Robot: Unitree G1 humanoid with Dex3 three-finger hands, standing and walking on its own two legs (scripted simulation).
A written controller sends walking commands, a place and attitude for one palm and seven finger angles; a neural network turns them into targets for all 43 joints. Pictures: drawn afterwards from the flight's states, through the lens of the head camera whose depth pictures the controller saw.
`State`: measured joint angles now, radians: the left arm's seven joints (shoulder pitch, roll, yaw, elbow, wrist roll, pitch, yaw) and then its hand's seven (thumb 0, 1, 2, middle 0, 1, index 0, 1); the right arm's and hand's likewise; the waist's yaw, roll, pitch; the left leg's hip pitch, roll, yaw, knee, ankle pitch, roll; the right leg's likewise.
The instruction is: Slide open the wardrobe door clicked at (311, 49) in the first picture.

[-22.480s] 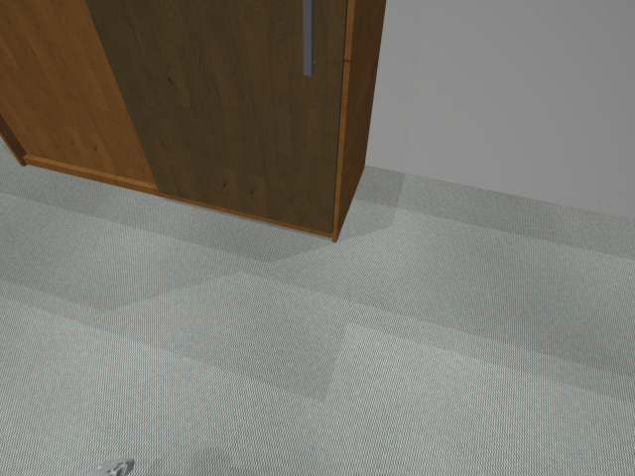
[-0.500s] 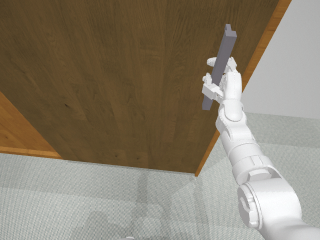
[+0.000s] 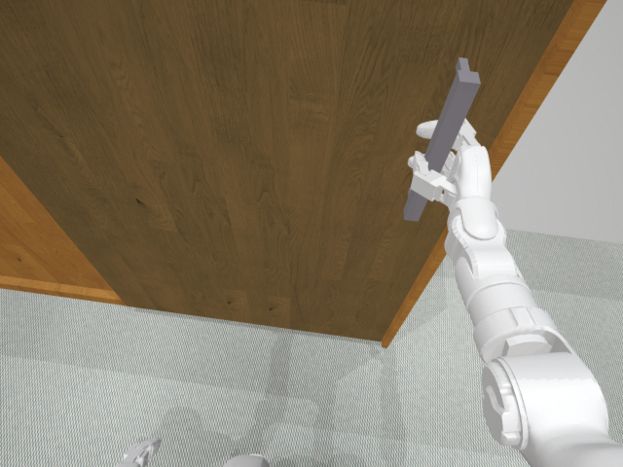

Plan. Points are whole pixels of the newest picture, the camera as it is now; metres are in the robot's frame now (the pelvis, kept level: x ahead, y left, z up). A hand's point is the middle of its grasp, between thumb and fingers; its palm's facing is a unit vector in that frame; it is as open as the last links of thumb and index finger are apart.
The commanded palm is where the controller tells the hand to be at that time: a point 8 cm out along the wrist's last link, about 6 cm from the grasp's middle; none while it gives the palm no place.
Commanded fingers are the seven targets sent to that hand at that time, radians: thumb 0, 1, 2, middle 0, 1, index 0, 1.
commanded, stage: step sideways, sliding the door along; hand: right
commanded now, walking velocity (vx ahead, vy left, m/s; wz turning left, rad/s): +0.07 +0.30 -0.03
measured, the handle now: (433, 150) +0.52 -0.11 +0.12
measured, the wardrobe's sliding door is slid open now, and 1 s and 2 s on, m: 0.01 0.15 0.48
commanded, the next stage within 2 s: none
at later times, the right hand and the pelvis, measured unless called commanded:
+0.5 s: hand (397, 172) +0.47 -0.06 +0.11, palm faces +0.21 +0.97 -0.14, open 6.4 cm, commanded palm +0.44 -0.04 +0.12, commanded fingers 0.00 -0.90 -0.90 0.45 1.40 0.45 1.40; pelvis +0.05 +0.13 +0.00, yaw -7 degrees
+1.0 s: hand (306, 159) +0.48 +0.07 +0.11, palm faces +0.26 +0.96 -0.11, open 6.2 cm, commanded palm +0.45 +0.09 +0.12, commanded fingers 0.00 -0.90 -0.90 0.45 1.40 0.45 1.40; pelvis +0.13 +0.25 +0.00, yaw -10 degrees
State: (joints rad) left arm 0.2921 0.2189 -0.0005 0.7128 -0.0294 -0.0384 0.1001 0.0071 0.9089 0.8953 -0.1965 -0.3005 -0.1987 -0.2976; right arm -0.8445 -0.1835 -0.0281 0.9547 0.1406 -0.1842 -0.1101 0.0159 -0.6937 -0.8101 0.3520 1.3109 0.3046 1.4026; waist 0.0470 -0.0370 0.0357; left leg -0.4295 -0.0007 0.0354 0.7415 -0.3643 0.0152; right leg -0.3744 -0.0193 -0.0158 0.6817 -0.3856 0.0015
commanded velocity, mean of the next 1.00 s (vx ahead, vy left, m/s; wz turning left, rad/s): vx -0.14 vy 0.18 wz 0.17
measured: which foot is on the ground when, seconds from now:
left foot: down 0.00-0.34, up 0.36-0.54, down 0.56-0.78, up 0.80-1.00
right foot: down 0.00-0.60, up 0.62-0.76, down 0.78-1.00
